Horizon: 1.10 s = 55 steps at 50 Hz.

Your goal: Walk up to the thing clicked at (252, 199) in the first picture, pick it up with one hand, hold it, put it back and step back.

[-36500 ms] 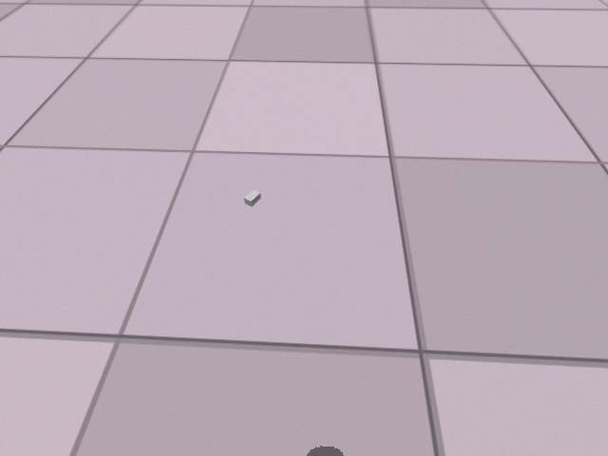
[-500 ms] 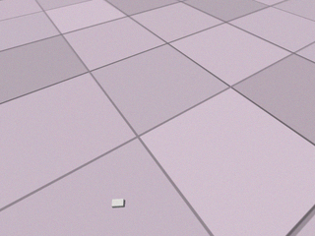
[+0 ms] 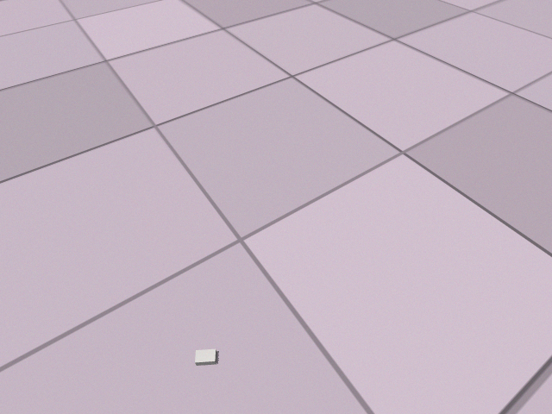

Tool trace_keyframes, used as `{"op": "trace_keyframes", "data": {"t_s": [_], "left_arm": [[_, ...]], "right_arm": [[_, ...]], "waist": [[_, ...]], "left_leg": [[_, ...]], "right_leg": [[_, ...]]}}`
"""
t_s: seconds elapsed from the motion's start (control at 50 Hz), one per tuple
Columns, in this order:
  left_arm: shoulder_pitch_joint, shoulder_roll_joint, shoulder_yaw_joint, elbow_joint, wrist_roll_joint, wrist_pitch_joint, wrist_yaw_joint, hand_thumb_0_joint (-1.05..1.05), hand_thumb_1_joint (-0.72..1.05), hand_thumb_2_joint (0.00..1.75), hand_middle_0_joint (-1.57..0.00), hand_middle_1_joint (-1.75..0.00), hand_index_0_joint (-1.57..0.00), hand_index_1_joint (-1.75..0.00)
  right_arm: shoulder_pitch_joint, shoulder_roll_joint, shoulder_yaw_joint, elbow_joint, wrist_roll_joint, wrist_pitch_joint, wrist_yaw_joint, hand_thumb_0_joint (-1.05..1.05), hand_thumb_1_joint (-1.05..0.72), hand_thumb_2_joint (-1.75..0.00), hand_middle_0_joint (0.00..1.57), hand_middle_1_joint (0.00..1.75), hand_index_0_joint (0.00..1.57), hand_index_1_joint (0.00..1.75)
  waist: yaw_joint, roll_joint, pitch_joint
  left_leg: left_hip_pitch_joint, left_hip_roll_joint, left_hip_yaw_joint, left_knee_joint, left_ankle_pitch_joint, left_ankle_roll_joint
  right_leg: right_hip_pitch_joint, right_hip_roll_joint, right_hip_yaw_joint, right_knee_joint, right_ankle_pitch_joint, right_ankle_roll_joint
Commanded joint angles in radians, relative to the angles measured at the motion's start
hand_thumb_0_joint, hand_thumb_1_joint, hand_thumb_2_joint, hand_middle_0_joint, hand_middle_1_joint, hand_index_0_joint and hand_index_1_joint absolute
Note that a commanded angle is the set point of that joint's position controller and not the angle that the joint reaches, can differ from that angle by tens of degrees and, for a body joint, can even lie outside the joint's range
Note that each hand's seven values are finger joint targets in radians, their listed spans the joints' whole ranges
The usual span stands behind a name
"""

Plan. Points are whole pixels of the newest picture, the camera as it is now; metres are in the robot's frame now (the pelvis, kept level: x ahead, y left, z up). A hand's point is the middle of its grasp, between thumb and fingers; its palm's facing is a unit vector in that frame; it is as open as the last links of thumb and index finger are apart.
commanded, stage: stand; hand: left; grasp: from above
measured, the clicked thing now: (206, 357) +0.45 +0.27 -0.77
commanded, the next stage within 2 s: rise first in 0.80 s
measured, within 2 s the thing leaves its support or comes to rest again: neither
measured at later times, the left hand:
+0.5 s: hand out of the picture +0.08 +0.26 -0.16, palm faces -0.03 -0.94 -0.35, open 7.4 cm
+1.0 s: hand out of the picture +0.10 +0.25 -0.16, palm faces +0.04 -0.94 -0.33, open 7.5 cm
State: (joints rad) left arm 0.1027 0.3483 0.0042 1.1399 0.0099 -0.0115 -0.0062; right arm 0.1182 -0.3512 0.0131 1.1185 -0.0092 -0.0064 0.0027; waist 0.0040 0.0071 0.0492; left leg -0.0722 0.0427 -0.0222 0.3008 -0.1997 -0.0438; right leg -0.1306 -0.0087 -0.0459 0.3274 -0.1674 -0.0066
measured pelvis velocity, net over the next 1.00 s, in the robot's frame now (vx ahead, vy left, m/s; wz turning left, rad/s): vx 0.00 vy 0.01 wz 0.00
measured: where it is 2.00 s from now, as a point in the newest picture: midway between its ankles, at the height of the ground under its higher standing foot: outside the picture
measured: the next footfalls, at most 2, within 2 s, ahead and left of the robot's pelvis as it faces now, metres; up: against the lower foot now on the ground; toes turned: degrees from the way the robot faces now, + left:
none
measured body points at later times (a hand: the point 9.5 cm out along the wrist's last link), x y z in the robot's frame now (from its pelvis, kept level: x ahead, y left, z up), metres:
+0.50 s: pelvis +0.00 +0.00 +0.00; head +0.01 +0.00 +0.45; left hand +0.08 +0.31 -0.13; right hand +0.07 -0.30 -0.14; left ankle -0.02 +0.15 -0.75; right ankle +0.01 -0.11 -0.75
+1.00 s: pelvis +0.00 +0.01 +0.00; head +0.03 +0.00 +0.44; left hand +0.10 +0.30 -0.13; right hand +0.08 -0.29 -0.13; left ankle -0.02 +0.15 -0.75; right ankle +0.01 -0.11 -0.75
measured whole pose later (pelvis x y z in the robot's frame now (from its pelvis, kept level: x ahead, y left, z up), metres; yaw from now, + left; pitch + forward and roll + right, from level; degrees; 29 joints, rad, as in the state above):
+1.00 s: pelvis +0.00 +0.01 +0.00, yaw +0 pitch +1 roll +0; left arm 0.06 0.32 0.05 1.08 -0.01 -0.03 0.01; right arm 0.17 -0.34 0.01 0.97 0.04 -0.03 -0.03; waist -0.01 0.01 0.05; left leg -0.17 0.03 -0.03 0.40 -0.24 -0.03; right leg -0.22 -0.02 -0.05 0.40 -0.20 0.00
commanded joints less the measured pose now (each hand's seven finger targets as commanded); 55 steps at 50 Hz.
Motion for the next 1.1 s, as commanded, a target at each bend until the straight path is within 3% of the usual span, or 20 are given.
{"op": "trace_keyframes", "data": {"t_s": [0.0,0.2,0.4,0.48,0.68,0.82,0.88,0.9,0.92,0.94,0.96,1.0,1.04,1.08], "left_arm": [[-0.041,0.228,0.039,-0.060,-0.004,-0.022,0.011,0.00,0.90,0.90,-0.20,-0.30,-0.20,-0.30],[-0.032,0.225,0.038,-0.060,-0.002,-0.021,0.011,0.00,0.90,0.90,-0.20,-0.30,-0.20,-0.30],[-0.036,0.227,0.039,-0.062,-0.003,-0.020,0.011,0.00,0.90,0.90,-0.20,-0.30,-0.20,-0.30],[-0.030,0.220,0.036,-0.062,-0.005,-0.022,0.011,0.00,0.90,0.90,-0.20,-0.30,-0.20,-0.30],[-0.035,0.224,0.037,-0.063,-0.002,-0.022,0.014,0.00,0.90,0.90,-0.20,-0.30,-0.20,-0.30],[-0.027,0.218,0.034,-0.065,-0.002,-0.024,0.015,0.00,0.90,0.90,-0.20,-0.30,-0.20,-0.30],[-0.031,0.224,0.036,-0.062,-0.006,-0.022,0.014,0.00,0.83,0.89,-0.20,-0.37,-0.20,-0.37],[-0.382,0.046,0.041,-0.413,-0.051,-0.113,0.027,0.00,0.75,0.90,-0.28,-0.42,-0.27,-0.45],[-0.443,0.103,0.059,-0.324,-0.046,-0.099,0.031,0.00,0.67,0.91,-0.29,-0.46,-0.25,-0.50],[-0.253,0.196,0.127,-0.135,-0.023,-0.054,0.037,0.00,0.59,0.91,-0.26,-0.54,-0.22,-0.58],[-0.216,0.211,0.140,-0.122,-0.011,-0.044,0.022,0.00,0.51,0.90,-0.24,-0.60,-0.22,-0.63],[-0.293,0.248,0.160,-0.171,0.030,-0.052,0.002,0.00,0.37,0.84,-0.25,-0.71,-0.25,-0.71],[-0.147,0.224,0.177,-0.085,0.091,-0.031,-0.021,0.00,0.21,0.82,-0.22,-0.82,-0.24,-0.80],[-0.051,0.236,0.222,-0.141,0.123,-0.019,-0.023,0.00,0.05,0.82,-0.23,-0.84,-0.25,-0.82]], "right_arm": [[-0.022,-0.206,-0.043,-0.052,-0.003,-0.020,-0.012,0.00,-0.90,-0.90,0.20,0.30,0.20,0.30],[-0.025,-0.213,-0.047,-0.054,-0.001,-0.021,-0.013,0.00,-0.90,-0.90,0.20,0.30,0.20,0.30],[-0.011,-0.213,-0.046,-0.050,-0.003,-0.021,-0.013,0.00,-0.90,-0.90,0.20,0.30,0.20,0.30],[-0.021,-0.212,-0.045,-0.052,-0.001,-0.022,-0.013,0.00,-0.90,-0.90,0.20,0.30,0.20,0.30],[-0.018,-0.209,-0.046,-0.053,-0.003,-0.019,-0.012,0.00,-0.90,-0.90,0.20,0.30,0.20,0.30],[-0.032,-0.214,-0.051,-0.056,0.000,-0.020,-0.012,0.00,-0.90,-0.90,0.20,0.30,0.20,0.30],[-0.016,-0.206,-0.044,-0.051,-0.001,-0.019,-0.012,0.00,-0.91,-0.90,0.20,0.30,0.20,0.30],[-0.024,-0.042,-0.013,-0.324,0.065,-0.070,-0.032,0.00,-0.98,-0.92,0.20,0.30,0.20,0.30],[0.026,-0.066,-0.012,-0.269,0.069,-0.068,-0.042,0.00,-0.92,-0.90,0.20,0.30,0.20,0.30],[0.054,-0.100,-0.025,-0.254,0.063,-0.056,-0.048,0.00,-0.92,-0.90,0.20,0.30,0.20,0.30],[0.053,-0.101,-0.039,-0.288,0.061,-0.049,-0.045,0.00,-0.90,-0.90,0.20,0.30,0.20,0.30],[0.080,-0.094,-0.070,-0.317,0.049,-0.059,-0.055,0.00,-0.88,-0.89,0.20,0.30,0.20,0.30],[0.113,-0.090,-0.089,-0.349,0.031,-0.067,-0.046,0.00,-0.90,-0.89,0.20,0.30,0.20,0.30],[0.119,-0.080,-0.104,-0.404,0.027,-0.069,-0.036,0.00,-0.88,-0.89,0.20,0.30,0.20,0.30]], "waist": [[-0.002,-0.008,-0.075],[0.000,0.001,-0.089],[-0.004,0.004,-0.076],[0.002,0.010,-0.082],[-0.004,-0.009,-0.069],[0.000,0.002,-0.090],[-0.005,0.006,-0.066],[-0.119,0.036,-0.005],[-0.086,-0.014,-0.036],[-0.067,-0.060,-0.009],[-0.038,-0.061,-0.028],[-0.034,-0.049,-0.163],[-0.019,-0.036,-0.234],[0.037,0.019,-0.344]], "left_leg": [[-0.035,0.092,-0.059,-0.046,0.133,0.052],[-0.018,0.093,-0.058,-0.037,0.172,0.052],[-0.035,0.092,-0.057,-0.047,0.127,0.053],[-0.017,0.095,-0.054,-0.037,0.178,0.054],[-0.033,0.091,-0.057,-0.047,0.136,0.055],[-0.006,0.095,-0.054,-0.029,0.196,0.052],[-0.027,0.091,-0.053,-0.047,0.145,0.051],[-0.156,-0.059,0.075,0.043,0.015,0.053],[-0.163,-0.062,0.071,0.055,-0.014,0.061],[-0.204,-0.066,0.070,0.077,-0.036,0.065],[-0.233,-0.058,0.071,0.110,-0.015,0.062],[-0.241,-0.059,0.059,0.166,0.040,0.062],[-0.308,-0.067,0.050,0.244,0.087,0.056],[-0.331,-0.080,0.055,0.292,0.132,0.047]], "right_leg": [[0.048,-0.127,0.109,-0.049,0.131,-0.019],[0.061,-0.128,0.106,-0.039,0.177,-0.021],[0.054,-0.126,0.110,-0.045,0.128,-0.020],[0.056,-0.129,0.111,-0.039,0.191,-0.019],[0.052,-0.127,0.109,-0.048,0.148,-0.017],[0.064,-0.130,0.108,-0.042,0.217,-0.018],[0.051,-0.128,0.113,-0.049,0.158,-0.017],[-0.165,-0.012,0.034,0.006,0.062,0.000],[-0.107,-0.012,0.022,0.006,0.008,0.009],[-0.120,-0.002,0.011,0.013,-0.039,0.002],[-0.130,-0.003,0.008,0.047,-0.035,0.003],[-0.129,-0.009,0.016,0.119,0.040,0.004],[-0.148,-0.008,0.013,0.204,0.093,-0.001],[-0.109,-0.009,0.021,0.257,0.127,-0.007]]}}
